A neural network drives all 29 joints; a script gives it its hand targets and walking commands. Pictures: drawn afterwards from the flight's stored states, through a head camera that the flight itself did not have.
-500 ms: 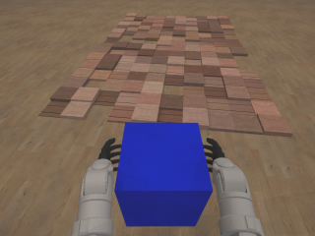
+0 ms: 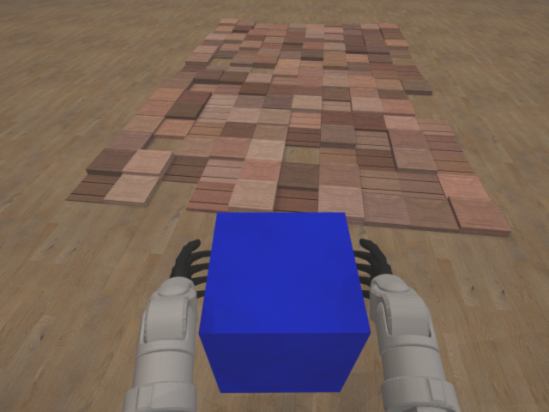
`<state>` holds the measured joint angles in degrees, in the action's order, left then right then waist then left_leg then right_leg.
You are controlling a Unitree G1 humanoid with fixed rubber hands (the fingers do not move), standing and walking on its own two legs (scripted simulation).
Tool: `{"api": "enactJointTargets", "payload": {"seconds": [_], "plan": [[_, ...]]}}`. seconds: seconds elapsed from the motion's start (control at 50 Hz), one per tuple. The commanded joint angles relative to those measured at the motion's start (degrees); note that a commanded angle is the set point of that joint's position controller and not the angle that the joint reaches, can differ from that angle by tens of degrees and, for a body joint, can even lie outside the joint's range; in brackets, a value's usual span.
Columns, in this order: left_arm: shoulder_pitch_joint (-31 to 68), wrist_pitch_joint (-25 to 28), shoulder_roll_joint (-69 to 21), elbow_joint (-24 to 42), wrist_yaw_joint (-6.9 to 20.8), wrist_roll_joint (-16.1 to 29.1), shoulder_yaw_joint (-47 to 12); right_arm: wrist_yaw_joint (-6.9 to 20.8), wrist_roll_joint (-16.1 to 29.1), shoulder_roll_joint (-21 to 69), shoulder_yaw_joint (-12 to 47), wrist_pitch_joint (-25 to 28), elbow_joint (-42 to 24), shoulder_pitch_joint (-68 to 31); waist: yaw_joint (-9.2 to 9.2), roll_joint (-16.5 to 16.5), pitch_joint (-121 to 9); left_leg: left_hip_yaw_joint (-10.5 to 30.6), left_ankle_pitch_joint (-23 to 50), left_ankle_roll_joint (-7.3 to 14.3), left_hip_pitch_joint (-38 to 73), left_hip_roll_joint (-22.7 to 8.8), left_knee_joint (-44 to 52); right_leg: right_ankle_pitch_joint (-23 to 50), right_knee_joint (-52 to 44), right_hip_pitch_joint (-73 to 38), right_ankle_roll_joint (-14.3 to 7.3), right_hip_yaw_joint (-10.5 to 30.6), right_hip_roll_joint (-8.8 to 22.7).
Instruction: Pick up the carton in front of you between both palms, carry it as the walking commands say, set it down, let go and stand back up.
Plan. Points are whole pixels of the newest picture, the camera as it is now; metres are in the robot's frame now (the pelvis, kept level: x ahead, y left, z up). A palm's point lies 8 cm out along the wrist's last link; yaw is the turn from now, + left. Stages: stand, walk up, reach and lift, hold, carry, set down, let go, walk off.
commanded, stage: hold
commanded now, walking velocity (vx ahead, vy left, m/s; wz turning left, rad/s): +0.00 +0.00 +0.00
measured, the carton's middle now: (280, 305) +0.30 +0.00 -0.03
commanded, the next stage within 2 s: carry in 0.44 s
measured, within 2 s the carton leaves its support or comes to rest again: neither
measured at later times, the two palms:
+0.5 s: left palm (182, 288) +0.28 +0.15 +0.05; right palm (381, 287) +0.28 -0.15 +0.05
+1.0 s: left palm (186, 222) +0.39 +0.16 +0.08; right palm (363, 218) +0.39 -0.14 +0.08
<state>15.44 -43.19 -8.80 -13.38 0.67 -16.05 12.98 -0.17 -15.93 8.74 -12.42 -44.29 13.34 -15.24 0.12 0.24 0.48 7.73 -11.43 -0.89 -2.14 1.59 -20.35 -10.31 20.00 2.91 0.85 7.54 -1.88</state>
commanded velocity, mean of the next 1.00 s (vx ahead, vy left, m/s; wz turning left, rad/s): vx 0.30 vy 0.00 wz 0.00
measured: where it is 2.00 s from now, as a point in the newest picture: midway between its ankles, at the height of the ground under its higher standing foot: (259, 295)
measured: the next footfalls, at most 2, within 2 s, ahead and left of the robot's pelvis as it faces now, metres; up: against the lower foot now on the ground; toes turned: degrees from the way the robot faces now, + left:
right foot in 0.90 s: +0.17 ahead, -0.09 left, +0.00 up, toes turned -8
left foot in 1.22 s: +0.41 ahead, +0.15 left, +0.00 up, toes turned +12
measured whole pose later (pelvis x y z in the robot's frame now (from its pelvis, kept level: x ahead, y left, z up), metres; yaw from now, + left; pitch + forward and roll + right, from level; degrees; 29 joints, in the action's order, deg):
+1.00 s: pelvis +0.15 +0.01 -0.01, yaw +3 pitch +6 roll -1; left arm 3.3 -67.0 -7.3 23.0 -6.6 -4.1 2.1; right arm -6.9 -3.7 7.3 -5.2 -68.5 -25.7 -1.4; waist -0.9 0.4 -9.7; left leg -3.4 -28.0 0.5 -21.1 -2.5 -50.5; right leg -15.8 26.5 16.4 -2.4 -11.7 1.4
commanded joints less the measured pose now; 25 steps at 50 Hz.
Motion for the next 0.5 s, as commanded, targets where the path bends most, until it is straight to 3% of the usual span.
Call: {"api": "enactJointTargets", "payload": {"seconds": [0.0,0.4,0.42,0.44,0.46,0.48], "plan": [[25.5,1.2,-52.5,2.4,13.2,15.5,-31.7,13.6,16.0,52.3,31.8,2.2,-4.2,-27.3,-0.2,0.0,-13.1,-4.0,11.7,-0.4,1.0,4.2,3.1,11.1,-2.4,-4.5,0.5,-3.8,-4.1],[26.0,1.2,-52.4,2.3,13.2,15.3,-31.6,13.9,15.8,52.0,31.8,2.3,-4.2,-28.1,0.01,0.1,-12.1,-4.2,8.6,-0.2,0.3,4.1,3.3,7.7,-2.4,-3.2,0.3,-4.0,-4.1],[26.8,1.0,-52.6,3.0,13.1,16.0,-32.0,13.8,16.3,52.0,32.7,2.3,-4.8,-29.6,-0.2,-0.6,-11.8,-2.5,-1.9,0.6,-6.8,-5.9,-0.9,-3.0,1.6,3.9,-0.4,-2.2,6.4],[27.4,0.8,-53.5,3.8,12.9,16.9,-33.4,13.6,17.0,52.4,33.4,2.1,-6.2,-30.7,0.05,-1.2,-12.1,-0.8,-18.6,1.1,-9.3,-4.3,-0.2,-19.7,-0.6,6.5,-1.1,-0.1,5.5],[28.4,0.5,-54.2,6.3,12.6,18.1,-35.6,13.4,18.9,53.1,35.8,1.6,-8.9,-31.8,0.02,-1.9,-11.3,-1.1,-29.0,1.3,-12.4,-3.2,-1.7,-31.3,-1.2,8.7,-1.9,1.0,5.2],[28.9,-0.3,-54.5,9.1,12.1,19.0,-36.8,13.0,20.0,53.9,37.5,1.0,-10.9,-31.6,0.02,-2.7,-10.4,-1.8,-30.2,0.8,-16.1,-2.5,-2.8,-34.8,-2.7,10.2,-2.2,2.4,5.9]]}}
